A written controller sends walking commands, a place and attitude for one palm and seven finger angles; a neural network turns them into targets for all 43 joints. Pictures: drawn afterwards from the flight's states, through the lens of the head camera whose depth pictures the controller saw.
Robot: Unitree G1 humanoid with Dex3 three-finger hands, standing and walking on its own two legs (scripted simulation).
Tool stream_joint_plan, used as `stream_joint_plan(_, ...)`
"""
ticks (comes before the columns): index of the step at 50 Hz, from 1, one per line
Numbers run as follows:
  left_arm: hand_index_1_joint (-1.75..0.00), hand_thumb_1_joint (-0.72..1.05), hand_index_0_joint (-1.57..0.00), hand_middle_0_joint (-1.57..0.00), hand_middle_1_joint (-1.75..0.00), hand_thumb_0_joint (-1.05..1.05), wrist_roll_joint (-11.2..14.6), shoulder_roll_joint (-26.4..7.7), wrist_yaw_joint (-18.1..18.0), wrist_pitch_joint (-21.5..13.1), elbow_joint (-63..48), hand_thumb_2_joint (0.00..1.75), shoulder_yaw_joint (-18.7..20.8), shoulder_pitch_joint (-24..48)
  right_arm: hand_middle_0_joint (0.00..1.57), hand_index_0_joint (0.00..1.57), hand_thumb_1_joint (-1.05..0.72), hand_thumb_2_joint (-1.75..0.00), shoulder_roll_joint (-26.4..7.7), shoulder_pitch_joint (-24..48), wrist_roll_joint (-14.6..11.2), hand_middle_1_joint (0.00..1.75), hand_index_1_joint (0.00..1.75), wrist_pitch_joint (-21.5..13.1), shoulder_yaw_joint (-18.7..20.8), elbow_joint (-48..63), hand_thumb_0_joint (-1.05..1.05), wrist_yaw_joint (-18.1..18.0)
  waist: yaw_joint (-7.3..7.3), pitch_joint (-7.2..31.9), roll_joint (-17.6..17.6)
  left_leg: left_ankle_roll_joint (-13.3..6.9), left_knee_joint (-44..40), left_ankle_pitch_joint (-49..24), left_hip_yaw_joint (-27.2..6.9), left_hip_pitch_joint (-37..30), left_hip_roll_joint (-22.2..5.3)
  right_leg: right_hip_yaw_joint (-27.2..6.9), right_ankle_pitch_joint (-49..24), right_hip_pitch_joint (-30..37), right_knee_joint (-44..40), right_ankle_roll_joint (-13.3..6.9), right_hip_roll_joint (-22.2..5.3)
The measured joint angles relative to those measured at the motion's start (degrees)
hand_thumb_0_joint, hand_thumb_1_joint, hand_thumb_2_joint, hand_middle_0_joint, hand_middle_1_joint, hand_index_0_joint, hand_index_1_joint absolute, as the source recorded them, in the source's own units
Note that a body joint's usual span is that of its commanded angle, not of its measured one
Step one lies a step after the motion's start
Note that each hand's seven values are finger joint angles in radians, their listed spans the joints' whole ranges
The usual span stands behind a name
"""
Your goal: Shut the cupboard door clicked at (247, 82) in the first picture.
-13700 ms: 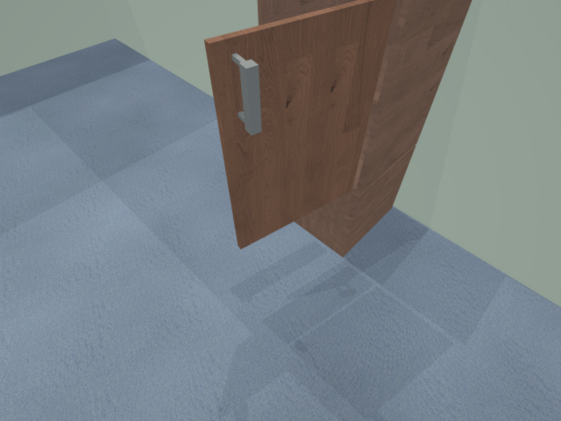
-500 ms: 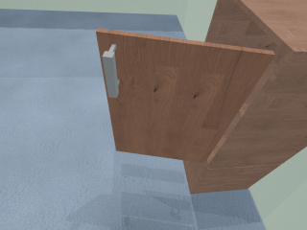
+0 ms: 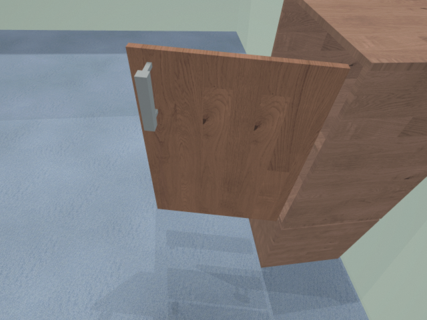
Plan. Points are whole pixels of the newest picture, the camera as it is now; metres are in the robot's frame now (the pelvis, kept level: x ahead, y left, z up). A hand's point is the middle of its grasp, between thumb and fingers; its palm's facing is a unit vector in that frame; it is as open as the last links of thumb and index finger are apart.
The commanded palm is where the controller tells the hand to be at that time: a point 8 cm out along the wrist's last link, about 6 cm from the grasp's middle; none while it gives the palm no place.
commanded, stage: come to a stop and stand still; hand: left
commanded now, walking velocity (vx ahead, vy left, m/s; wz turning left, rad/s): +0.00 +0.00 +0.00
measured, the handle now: (149, 97) +0.51 +0.17 +0.15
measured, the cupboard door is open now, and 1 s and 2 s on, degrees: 77 77 77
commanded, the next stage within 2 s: look again from close up in 0.06 s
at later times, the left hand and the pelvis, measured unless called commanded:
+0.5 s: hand out of the picture +0.04 +0.19 -0.18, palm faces +0.02 -0.98 -0.20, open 7.4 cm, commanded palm none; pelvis +0.03 +0.02 -0.01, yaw +0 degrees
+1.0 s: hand (119, 244) +0.24 +0.18 +0.03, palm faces +0.07 -1.00 -0.01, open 6.9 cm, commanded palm +0.14 +0.25 -0.04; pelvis +0.01 +0.02 -0.04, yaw +3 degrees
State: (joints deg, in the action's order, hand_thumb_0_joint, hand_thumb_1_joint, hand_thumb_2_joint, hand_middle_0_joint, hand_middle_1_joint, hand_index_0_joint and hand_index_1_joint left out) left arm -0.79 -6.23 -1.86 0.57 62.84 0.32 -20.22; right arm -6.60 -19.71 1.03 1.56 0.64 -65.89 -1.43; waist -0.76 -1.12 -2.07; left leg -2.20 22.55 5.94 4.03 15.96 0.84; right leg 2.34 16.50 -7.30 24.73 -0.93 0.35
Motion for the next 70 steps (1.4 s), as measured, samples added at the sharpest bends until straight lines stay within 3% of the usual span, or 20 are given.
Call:
stream_joint_plan(8,-0.30,0.90,-0.19,-0.20,-0.30,0.00,0.0,0.1,-0.3,-0.3,1.2,0.90,0.3,-1.7,0.20,0.20,-0.91,-0.89,1.7,-0.8,-0.2,0.30,0.30,-0.7,-0.2,-0.7,0.01,-0.3,0.10,-0.2,0.4,-0.3,-0.3,0.1,0.2,0.1,0.2,-0.2,0.3,-0.3,0.1,0.1,-0.2)
stream_joint_plan(11,-0.30,0.90,-0.19,-0.20,-0.30,0.00,-0.6,0.6,-0.9,-1.4,0.7,0.90,-0.7,-2.2,0.20,0.20,-0.91,-0.89,0.9,-0.2,0.1,0.30,0.30,-0.8,-0.5,1.5,0.01,0.6,-0.17,-0.7,2.7,0.1,5.1,2.8,-0.6,3.1,-1.0,0.4,0.6,-0.9,0.7,0.0,0.9)
stream_joint_plan(16,-0.30,0.90,-0.20,-0.20,-0.30,0.00,-0.4,0.3,-0.9,-2.0,0.1,0.90,-0.9,-1.9,0.20,0.20,-0.92,-0.89,-0.5,0.7,0.5,0.30,0.30,-1.6,-0.8,4.1,0.01,0.6,-1.04,-0.3,4.3,-1.3,9.8,5.9,-0.7,4.5,-0.5,0.6,3.5,-1.6,4.3,0.5,0.4)
stream_joint_plan(25,-0.30,0.90,-0.19,-0.20,-0.30,0.00,-0.2,-1.7,-1.2,-2.1,-2.8,0.90,-0.6,1.4,0.20,0.20,-0.94,-0.89,-2.7,2.7,0.1,0.30,0.30,-2.3,-0.9,4.6,0.03,0.3,0.19,1.0,2.5,-2.2,8.9,7.2,1.0,2.5,1.1,-0.9,5.3,-0.8,5.4,1.6,-1.5)
stream_joint_plan(38,-0.30,0.91,-0.20,-0.20,-0.30,0.00,-0.5,-4.4,-1.0,-1.3,-3.6,0.90,-0.7,3.6,0.20,0.20,-0.91,-0.89,-3.5,7.2,-0.3,0.30,0.30,-2.9,-1.2,6.0,0.01,0.4,0.65,0.2,0.2,-2.5,7.1,7.0,1.7,1.0,1.1,-1.7,4.1,1.0,2.3,2.2,-1.5)
stream_joint_plan(39,-0.30,0.90,-0.20,-0.20,-0.30,0.00,0.9,-4.1,-0.6,2.7,-13.6,0.90,2.3,1.0,0.20,0.20,-0.91,-0.89,-3.7,6.8,-0.9,0.30,0.30,-4.0,-1.3,8.5,0.01,0.1,0.19,-1.0,0.1,-2.5,8.3,7.3,1.4,1.6,0.9,-0.9,4.3,0.0,4.4,1.9,-1.4)
stream_joint_plan(40,-0.30,0.90,-0.20,-0.20,-0.30,0.01,2.9,-4.6,-1.5,4.3,-26.0,0.90,2.9,-2.2,0.20,0.20,-0.91,-0.89,-4.0,5.8,-2.3,0.30,0.30,-7.3,-2.0,11.3,0.01,-0.9,0.12,-2.2,0.1,-2.3,9.7,7.7,1.2,2.3,0.8,-0.3,4.8,-2.6,10.4,1.4,-1.5)
stream_joint_plan(42,-0.31,0.91,-0.20,-0.21,-0.31,0.01,6.2,-6.2,-3.7,0.5,-45.1,0.90,2.1,-6.8,0.20,0.20,-0.91,-0.89,-4.6,3.7,-3.8,0.30,0.30,-13.6,-2.6,14.6,0.01,-2.3,0.19,-2.0,-0.2,-1.8,10.9,8.1,0.8,2.7,1.7,-0.6,5.1,-8.1,23.6,0.5,-1.8)
stream_joint_plan(44,-0.32,0.91,-0.21,-0.21,-0.32,0.02,8.1,-6.5,-4.6,-1.3,-57.5,0.90,1.0,-7.2,0.20,0.20,-0.91,-0.89,-5.5,1.6,-3.8,0.30,0.30,-16.7,-1.6,17.9,0.01,-1.0,-0.27,0.9,0.6,-1.8,10.9,7.7,-0.3,3.8,3.0,-0.5,5.2,-11.7,26.5,-0.2,-1.9)
stream_joint_plan(46,-0.34,0.91,-0.22,-0.23,-0.34,0.01,9.4,-5.6,-3.1,-6.0,-64.3,0.90,0.8,-4.9,0.20,0.20,-0.91,-0.89,-6.6,1.4,-3.6,0.30,0.30,-18.9,-1.0,21.1,0.01,0.2,-0.95,3.4,1.5,-1.4,13.4,8.3,-0.9,6.4,4.0,-0.1,6.8,-14.5,21.9,-0.8,-2.0)
stream_joint_plan(48,-0.36,0.91,-0.25,-0.25,-0.36,0.01,11.1,-4.6,1.0,-13.2,-65.5,0.90,2.3,-2.2,0.20,0.20,-0.91,-0.89,-7.0,3.3,-3.3,0.30,0.30,-19.4,-0.8,24.2,0.01,1.1,-1.70,5.2,1.1,-0.6,18.5,10.3,0.0,10.7,4.8,-1.0,6.5,-18.3,19.9,-1.2,-2.0)
stream_joint_plan(50,-0.39,0.91,-0.27,-0.27,-0.39,0.00,13.1,-3.5,7.6,-19.6,-62.7,0.90,3.9,-0.6,0.20,0.20,-0.91,-0.89,-7.5,5.6,-2.7,0.30,0.30,-18.2,-0.6,26.4,0.01,1.4,-2.28,6.7,2.2,-0.5,23.9,12.5,-0.1,14.9,3.6,-0.7,5.8,-22.5,24.6,-1.1,-1.0)
stream_joint_plan(52,-0.42,0.91,-0.30,-0.31,-0.42,0.00,14.3,-4.4,14.7,-23.1,-58.9,0.90,5.1,-0.7,0.20,0.20,-0.91,-0.89,-7.3,7.0,-2.8,0.30,0.30,-16.3,-0.4,29.0,0.01,1.6,-2.10,7.9,2.0,-0.1,27.9,14.5,-0.1,18.0,2.5,-0.5,6.8,-25.6,28.1,-1.3,0.0)
stream_joint_plan(55,-0.48,0.90,-0.36,-0.36,-0.48,0.00,15.4,-6.7,20.7,-21.7,-56.5,0.90,6.2,-4.6,0.20,0.20,-0.91,-0.89,-7.3,7.6,-3.5,0.30,0.30,-14.4,-0.1,33.9,0.01,1.3,-1.07,7.9,0.6,-0.6,32.3,16.3,-0.7,21.3,1.6,-0.2,8.8,-28.6,31.8,-1.8,1.2)
stream_joint_plan(57,-0.51,0.90,-0.39,-0.39,-0.51,0.00,16.4,-7.7,21.0,-20.0,-57.6,0.90,6.9,-8.6,0.20,0.20,-0.90,-0.89,-7.9,7.1,-3.6,0.30,0.30,-14.5,0.2,36.7,0.01,0.8,-0.21,7.3,0.2,-0.6,34.3,17.1,-1.5,22.8,1.1,0.6,9.8,-29.7,33.0,-2.2,1.8)
stream_joint_plan(59,-0.55,0.90,-0.43,-0.43,-0.55,0.01,17.0,-8.5,19.1,-20.0,-60.8,0.90,7.9,-12.5,0.20,0.20,-0.91,-0.89,-8.6,6.2,-3.5,0.30,0.30,-15.4,0.5,38.3,0.01,0.2,0.91,7.0,0.2,-0.5,35.8,17.9,-2.6,24.0,0.8,1.7,9.7,-30.2,33.3,-2.6,2.2)
stream_joint_plan(63,-0.63,0.90,-0.50,-0.50,-0.63,0.02,18.1,-9.2,15.4,-25.6,-69.8,0.90,9.0,-15.2,0.20,0.20,-0.91,-0.89,-10.0,5.6,-3.0,0.30,0.30,-18.3,0.0,37.0,0.01,-0.7,3.09,6.8,1.6,-0.3,38.2,19.1,-5.1,25.9,0.9,4.1,10.7,-30.4,33.6,-3.1,2.5)
stream_joint_plan(66,-0.69,0.90,-0.55,-0.55,-0.69,0.02,18.9,-8.8,16.7,-29.0,-73.5,0.90,8.3,-11.5,0.20,0.20,-0.91,-0.89,-10.1,6.9,-3.1,0.30,0.30,-19.6,-1.3,34.6,0.01,-1.1,3.35,6.6,3.8,-0.4,39.2,19.7,-6.5,26.6,0.9,5.4,11.0,-30.2,33.3,-3.0,2.6)
stream_joint_plan(68,-0.73,0.90,-0.59,-0.59,-0.73,0.02,18.7,-8.8,19.2,-27.5,-73.6,0.90,7.4,-7.8,0.20,0.20,-0.90,-0.89,-9.2,7.7,-3.5,0.30,0.30,-19.4,-2.2,33.7,0.01,-1.3,3.04,6.6,4.8,-0.4,38.7,19.7,-6.5,26.5,0.9,5.4,10.8,-30.0,32.5,-2.8,2.7)
stream_joint_plan(70,-0.77,0.90,-0.62,-0.62,-0.77,0.01,18.0,-9.3,21.8,-22.5,-72.5,0.90,6.5,-5.0,0.20,0.20,-0.90,-0.89,-7.7,7.8,-4.0,0.30,0.30,-18.4,-2.8,33.6,0.02,-1.5,2.50,6.7,5.1,-0.6,37.0,19.3,-5.8,25.5,0.8,4.5,10.3,-29.4,31.2,-2.6,2.7)
